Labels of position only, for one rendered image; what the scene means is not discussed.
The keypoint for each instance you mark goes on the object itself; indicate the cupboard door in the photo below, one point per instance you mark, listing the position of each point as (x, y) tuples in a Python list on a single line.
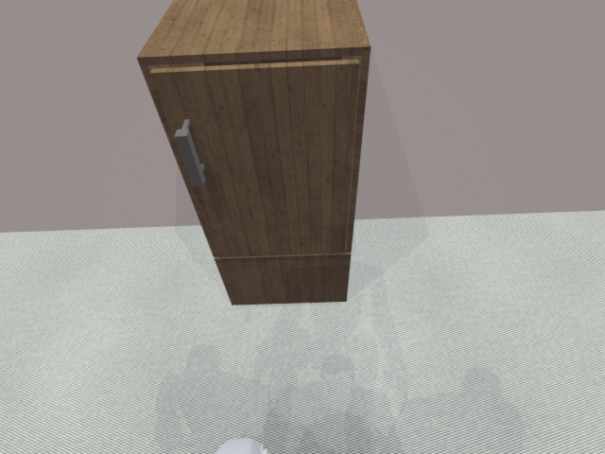
[(276, 141)]

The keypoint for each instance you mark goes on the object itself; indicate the handle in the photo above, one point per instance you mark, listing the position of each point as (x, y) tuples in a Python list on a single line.
[(189, 155)]

